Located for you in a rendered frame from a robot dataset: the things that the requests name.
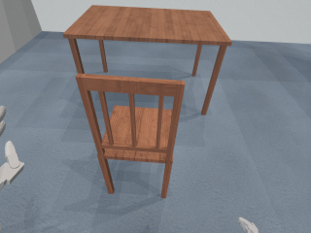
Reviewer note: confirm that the table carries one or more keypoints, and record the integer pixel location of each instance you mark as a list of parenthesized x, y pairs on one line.
[(151, 25)]

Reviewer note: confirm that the left robot hand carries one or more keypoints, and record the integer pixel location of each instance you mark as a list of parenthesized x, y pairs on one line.
[(10, 169)]

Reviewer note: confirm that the right robot hand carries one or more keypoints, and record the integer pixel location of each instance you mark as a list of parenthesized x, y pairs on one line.
[(247, 226)]

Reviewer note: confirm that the chair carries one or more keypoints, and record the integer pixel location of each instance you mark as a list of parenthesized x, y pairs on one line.
[(133, 133)]

